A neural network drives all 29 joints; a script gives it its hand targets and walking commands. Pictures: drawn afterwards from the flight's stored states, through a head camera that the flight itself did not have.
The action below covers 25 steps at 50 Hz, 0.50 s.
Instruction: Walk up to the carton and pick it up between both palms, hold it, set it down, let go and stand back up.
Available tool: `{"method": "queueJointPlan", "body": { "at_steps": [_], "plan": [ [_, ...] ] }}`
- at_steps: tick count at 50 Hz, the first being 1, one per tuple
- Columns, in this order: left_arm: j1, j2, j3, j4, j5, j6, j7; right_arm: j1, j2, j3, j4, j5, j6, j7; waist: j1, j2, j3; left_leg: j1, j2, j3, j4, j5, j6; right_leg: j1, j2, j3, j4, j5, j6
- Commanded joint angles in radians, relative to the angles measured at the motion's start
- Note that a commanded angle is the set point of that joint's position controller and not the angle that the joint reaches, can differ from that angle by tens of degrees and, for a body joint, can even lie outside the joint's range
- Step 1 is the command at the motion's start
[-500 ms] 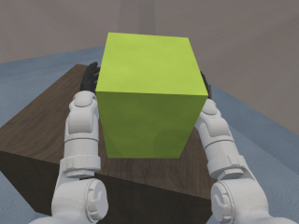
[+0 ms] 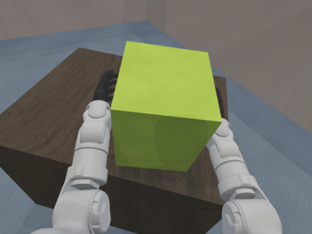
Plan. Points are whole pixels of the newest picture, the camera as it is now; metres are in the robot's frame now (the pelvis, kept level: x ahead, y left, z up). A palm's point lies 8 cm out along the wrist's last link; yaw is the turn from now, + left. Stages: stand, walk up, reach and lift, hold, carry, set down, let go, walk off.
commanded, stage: set down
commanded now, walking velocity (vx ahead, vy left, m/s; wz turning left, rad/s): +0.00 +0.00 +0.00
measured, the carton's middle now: (159, 112) +0.38 -0.01 +0.13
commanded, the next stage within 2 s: none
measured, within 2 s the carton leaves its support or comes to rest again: neither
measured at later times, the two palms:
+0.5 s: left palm (104, 105) +0.41 +0.13 +0.12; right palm (211, 120) +0.38 -0.16 +0.11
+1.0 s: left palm (107, 109) +0.43 +0.13 +0.09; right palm (208, 126) +0.38 -0.16 +0.08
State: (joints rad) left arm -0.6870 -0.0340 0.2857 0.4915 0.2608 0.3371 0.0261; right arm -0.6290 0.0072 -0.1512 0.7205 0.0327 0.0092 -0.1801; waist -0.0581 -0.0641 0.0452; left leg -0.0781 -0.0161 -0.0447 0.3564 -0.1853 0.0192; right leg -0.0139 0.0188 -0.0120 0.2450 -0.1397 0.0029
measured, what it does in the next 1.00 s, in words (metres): stands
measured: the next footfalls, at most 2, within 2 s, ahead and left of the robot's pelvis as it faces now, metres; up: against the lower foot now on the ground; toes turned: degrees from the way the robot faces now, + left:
none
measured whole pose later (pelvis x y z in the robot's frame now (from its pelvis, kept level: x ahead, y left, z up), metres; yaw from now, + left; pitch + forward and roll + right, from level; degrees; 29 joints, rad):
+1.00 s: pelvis +0.02 +0.01 +0.00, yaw -1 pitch +2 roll -1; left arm -0.77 0.01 0.34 0.93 0.24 0.04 0.01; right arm -0.62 0.10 -0.38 0.85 -0.19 -0.11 -0.16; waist -0.05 -0.03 -0.02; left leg -0.19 -0.01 0.00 0.35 -0.19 0.03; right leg -0.13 0.01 -0.01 0.22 -0.13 0.01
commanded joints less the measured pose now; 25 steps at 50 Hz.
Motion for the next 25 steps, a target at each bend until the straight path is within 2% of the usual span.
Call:
{"method": "queueJointPlan", "body": {
  "at_steps": [1,7,13,25],
  "plan": [
    [-0.624,-0.619,-0.447,-0.07,-0.07,-0.059,-0.166,-0.839,0.547,0.345,-0.305,-0.001,-0.101,0.119,-0.003,0.08,-0.568,0.183,-0.006,0.074,-0.006,0.367,-0.075,0.153,0.022,-0.08,0.015,0.318,0.035],
    [-0.645,-0.626,-0.452,-0.066,-0.077,-0.087,-0.17,-0.827,0.565,0.346,-0.303,-0.008,-0.111,0.117,-0.015,0.085,-0.576,0.178,-0.008,0.075,0.001,0.411,-0.087,0.17,0.023,-0.079,0.023,0.383,0.037],
    [-0.688,-0.642,-0.476,-0.053,-0.097,-0.125,-0.161,-0.829,0.585,0.344,-0.3,-0.023,-0.12,0.119,-0.026,0.102,-0.613,0.188,-0.004,0.069,0.01,0.428,-0.099,0.145,0.025,-0.08,0.025,0.391,0.032],
    [-0.71,-0.635,-0.393,0.112,-0.081,-0.195,-0.171,-0.828,0.616,0.267,-0.213,-0.096,-0.134,0.134,-0.009,0.084,-0.62,0.123,-0.001,0.086,-0.018,0.338,-0.085,0.138,0.016,-0.071,0.022,0.368,0.032]
  ]
}}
